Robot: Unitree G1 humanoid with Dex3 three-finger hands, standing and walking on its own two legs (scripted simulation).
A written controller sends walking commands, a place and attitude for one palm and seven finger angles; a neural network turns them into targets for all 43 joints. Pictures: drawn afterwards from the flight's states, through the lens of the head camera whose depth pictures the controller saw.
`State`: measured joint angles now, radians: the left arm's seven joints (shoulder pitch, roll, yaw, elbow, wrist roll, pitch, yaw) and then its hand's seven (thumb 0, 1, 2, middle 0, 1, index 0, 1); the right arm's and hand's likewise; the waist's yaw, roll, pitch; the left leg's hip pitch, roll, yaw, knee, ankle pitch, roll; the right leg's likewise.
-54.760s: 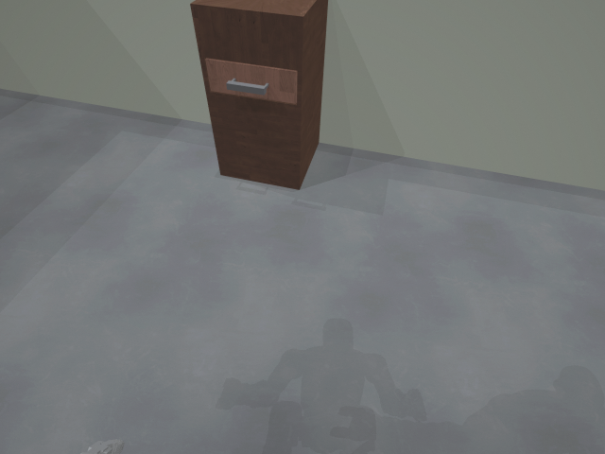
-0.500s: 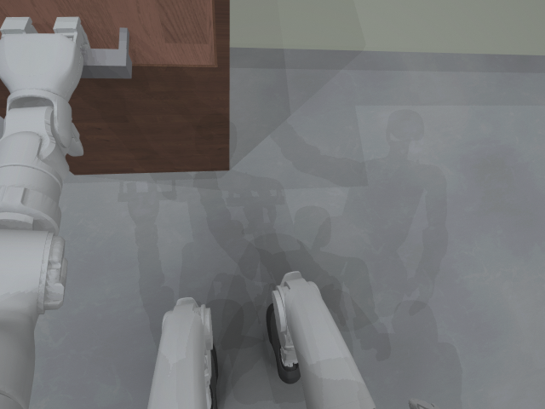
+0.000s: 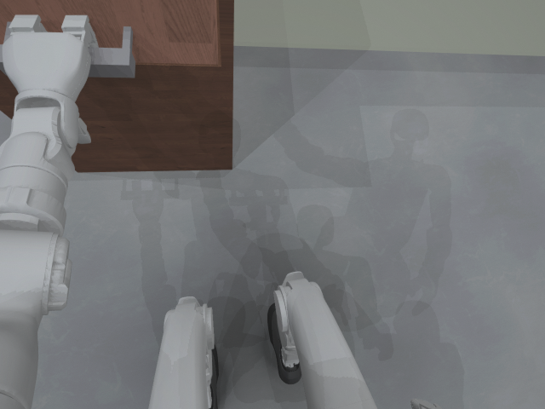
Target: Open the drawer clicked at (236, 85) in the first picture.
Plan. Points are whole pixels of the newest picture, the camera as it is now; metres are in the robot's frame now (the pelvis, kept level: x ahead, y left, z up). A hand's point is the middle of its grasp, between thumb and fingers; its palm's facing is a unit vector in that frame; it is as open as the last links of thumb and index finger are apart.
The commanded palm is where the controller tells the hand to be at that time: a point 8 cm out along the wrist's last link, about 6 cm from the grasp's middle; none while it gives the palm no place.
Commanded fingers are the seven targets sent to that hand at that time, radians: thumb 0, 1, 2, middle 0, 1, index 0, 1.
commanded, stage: close the thumb around the handle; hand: left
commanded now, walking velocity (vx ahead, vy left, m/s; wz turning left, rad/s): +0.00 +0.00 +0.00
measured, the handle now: (70, 47) +0.62 +0.21 +0.00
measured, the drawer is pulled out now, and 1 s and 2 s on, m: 0.00 0.01 0.05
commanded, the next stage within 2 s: pull the drawer open in 0.50 s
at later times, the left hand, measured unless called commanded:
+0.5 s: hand (69, 88) +0.57 +0.22 -0.03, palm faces -0.03 +0.01 -1.00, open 5.9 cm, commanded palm +0.56 +0.20 +0.01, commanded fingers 0.00 0.90 0.90 -0.40 -1.35 -0.40 -1.35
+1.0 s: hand (68, 93) +0.56 +0.22 -0.03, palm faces -0.05 +0.01 -1.00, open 5.9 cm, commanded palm +0.53 +0.21 +0.01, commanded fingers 0.00 0.90 0.90 -0.40 -1.35 -0.40 -1.35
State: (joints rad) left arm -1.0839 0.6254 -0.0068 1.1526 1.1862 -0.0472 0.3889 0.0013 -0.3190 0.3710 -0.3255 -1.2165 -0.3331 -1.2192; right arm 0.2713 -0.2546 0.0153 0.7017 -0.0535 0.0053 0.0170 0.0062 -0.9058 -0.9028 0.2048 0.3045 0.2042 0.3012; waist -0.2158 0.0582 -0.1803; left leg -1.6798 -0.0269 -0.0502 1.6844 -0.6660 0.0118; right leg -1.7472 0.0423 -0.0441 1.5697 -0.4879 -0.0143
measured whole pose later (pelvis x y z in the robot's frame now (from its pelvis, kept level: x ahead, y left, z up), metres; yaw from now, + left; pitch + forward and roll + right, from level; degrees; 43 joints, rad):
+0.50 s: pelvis +0.00 +0.00 +0.00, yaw +0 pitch +38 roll -3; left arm -1.05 0.63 0.02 1.11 1.18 -0.09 0.39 0.00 0.67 0.80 -0.36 -1.34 -0.39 -1.34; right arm 0.28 -0.26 0.01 0.69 -0.05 0.01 0.02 0.01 -0.91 -0.90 0.20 0.30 0.20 0.30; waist -0.21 0.06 -0.18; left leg -1.68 -0.02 -0.04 1.69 -0.68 0.02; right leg -1.75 0.05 -0.03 1.58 -0.49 -0.01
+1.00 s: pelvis +0.02 +0.01 +0.01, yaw -1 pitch +38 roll -3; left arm -0.94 0.58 0.03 1.04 1.16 -0.07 0.40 0.01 0.69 0.77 -0.32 -1.35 -0.36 -1.35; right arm 0.28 -0.26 0.00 0.69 -0.05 0.03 0.02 0.01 -0.91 -0.90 0.20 0.30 0.20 0.30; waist -0.18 0.06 -0.19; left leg -1.61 -0.02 -0.02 1.64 -0.69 0.03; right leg -1.69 0.06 -0.02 1.54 -0.51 0.00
